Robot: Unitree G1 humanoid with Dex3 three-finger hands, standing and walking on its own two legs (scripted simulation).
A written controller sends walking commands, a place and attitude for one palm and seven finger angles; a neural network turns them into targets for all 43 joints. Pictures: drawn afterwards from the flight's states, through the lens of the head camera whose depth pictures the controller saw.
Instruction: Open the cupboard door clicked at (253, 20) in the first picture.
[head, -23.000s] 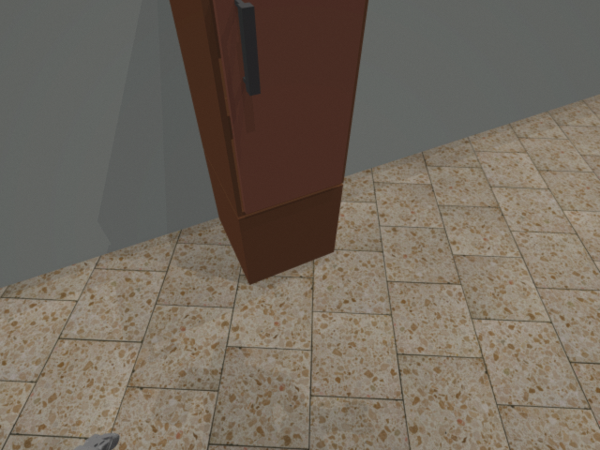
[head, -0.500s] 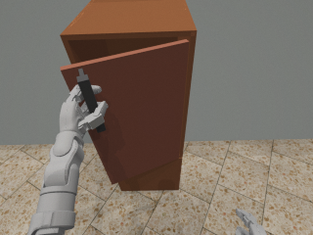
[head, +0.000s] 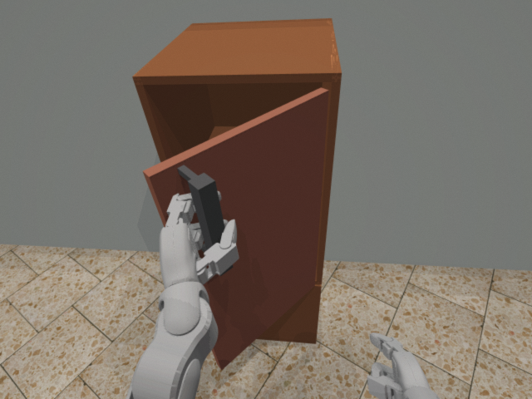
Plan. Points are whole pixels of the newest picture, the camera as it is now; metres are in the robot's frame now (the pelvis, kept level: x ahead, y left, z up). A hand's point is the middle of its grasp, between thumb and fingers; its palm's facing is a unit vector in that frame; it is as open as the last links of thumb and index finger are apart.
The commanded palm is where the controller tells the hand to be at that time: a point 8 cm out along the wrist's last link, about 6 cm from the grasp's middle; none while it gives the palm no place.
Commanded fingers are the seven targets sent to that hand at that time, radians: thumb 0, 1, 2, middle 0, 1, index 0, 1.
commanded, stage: open thumb and fingers to let go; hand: left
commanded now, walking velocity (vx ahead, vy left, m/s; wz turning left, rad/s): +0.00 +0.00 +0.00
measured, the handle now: (204, 222) +0.32 +0.11 +0.16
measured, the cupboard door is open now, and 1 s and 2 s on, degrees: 48 45 48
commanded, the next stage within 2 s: slide the hand sideways off the handle in 0.90 s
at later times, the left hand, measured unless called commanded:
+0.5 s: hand (221, 241) +0.27 +0.08 +0.17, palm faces +0.31 -0.95 +0.02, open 10.8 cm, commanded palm +0.23 +0.12 +0.16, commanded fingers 0.00 -0.50 0.30 -0.30 -1.20 -0.30 -1.20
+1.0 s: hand (219, 239) +0.28 +0.08 +0.17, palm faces +0.28 -0.96 +0.00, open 15.3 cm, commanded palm +0.23 +0.12 +0.16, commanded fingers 0.00 -0.50 0.30 -0.15 -0.30 -0.15 -0.30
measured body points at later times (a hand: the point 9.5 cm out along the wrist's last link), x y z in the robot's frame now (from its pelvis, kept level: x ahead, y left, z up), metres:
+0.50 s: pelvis -0.03 +0.01 +0.00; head -0.07 -0.02 +0.45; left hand +0.25 +0.13 +0.17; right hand +0.18 -0.18 -0.08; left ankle -0.02 +0.16 -0.73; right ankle -0.03 -0.08 -0.73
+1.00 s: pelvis -0.05 +0.04 +0.00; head -0.09 +0.03 +0.45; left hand +0.26 +0.13 +0.17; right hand +0.14 -0.14 -0.10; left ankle -0.02 +0.16 -0.73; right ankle -0.03 -0.08 -0.73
